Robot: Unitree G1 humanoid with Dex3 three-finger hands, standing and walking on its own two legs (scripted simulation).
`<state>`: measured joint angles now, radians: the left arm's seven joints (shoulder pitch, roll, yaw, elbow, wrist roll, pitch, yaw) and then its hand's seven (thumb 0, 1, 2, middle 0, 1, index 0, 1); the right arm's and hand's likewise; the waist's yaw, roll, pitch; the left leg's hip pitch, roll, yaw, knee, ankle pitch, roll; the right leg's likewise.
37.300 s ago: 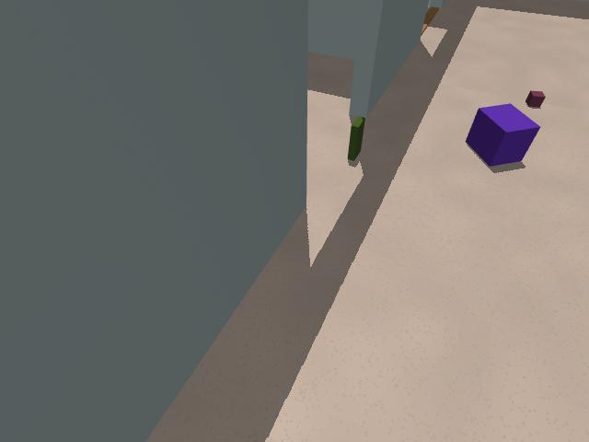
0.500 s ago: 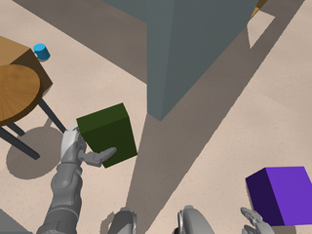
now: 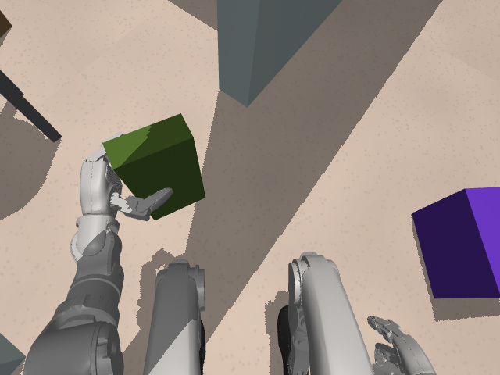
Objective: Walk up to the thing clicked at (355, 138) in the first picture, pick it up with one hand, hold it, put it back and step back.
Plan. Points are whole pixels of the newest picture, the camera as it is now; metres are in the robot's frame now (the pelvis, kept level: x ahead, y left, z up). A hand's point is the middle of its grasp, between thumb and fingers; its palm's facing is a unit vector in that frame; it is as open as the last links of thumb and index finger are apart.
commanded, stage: crouch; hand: left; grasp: from the side
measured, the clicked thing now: (165, 176) +0.44 +0.14 -0.05
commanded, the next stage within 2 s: lower in 0.90 s
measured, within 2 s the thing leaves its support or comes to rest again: neither
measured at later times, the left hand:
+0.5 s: hand (156, 186) +0.46 +0.18 -0.16, palm faces +0.04 -1.00 -0.01, open 8.6 cm
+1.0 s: hand (161, 191) +0.48 +0.18 -0.22, palm faces +0.01 -1.00 -0.05, open 8.6 cm
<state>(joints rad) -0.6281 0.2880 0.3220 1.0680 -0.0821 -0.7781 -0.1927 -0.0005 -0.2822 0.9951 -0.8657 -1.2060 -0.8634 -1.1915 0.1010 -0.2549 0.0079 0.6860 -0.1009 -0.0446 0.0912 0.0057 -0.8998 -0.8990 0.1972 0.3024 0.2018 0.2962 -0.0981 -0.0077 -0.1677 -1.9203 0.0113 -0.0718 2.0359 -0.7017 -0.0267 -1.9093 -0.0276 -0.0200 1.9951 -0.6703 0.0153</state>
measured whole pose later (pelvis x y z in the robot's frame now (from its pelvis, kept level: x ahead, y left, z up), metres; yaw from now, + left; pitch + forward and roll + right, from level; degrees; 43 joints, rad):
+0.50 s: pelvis -0.02 +0.01 -0.11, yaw -3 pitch +30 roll -6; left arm -0.78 0.43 0.40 1.21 -0.03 -0.78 -0.14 0.00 -0.32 1.03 -0.89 -1.20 -0.89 -1.18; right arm 0.12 -0.29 0.09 0.70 -0.14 0.00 0.11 0.00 -0.91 -0.90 0.20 0.30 0.20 0.30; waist -0.19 -0.03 -0.05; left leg -2.21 -0.01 -0.13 2.38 -0.69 -0.02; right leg -2.17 -0.02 -0.04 2.29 -0.65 0.04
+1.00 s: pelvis -0.02 +0.01 -0.13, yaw -6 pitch +27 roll -9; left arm -0.77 0.53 0.38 1.19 -0.02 -0.80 -0.11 0.00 -0.31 1.03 -0.88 -1.21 -0.87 -1.20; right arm 0.04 -0.33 0.18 0.65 -0.20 0.04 0.14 0.00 -0.92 -0.90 0.20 0.30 0.20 0.30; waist -0.22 -0.06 0.06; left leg -2.26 -0.01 -0.19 2.49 -0.71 -0.03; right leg -2.19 -0.01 -0.09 2.36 -0.65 0.05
